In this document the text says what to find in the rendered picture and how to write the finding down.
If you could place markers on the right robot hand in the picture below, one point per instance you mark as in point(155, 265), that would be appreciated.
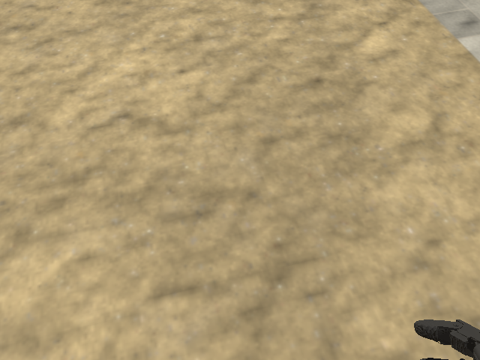
point(460, 335)

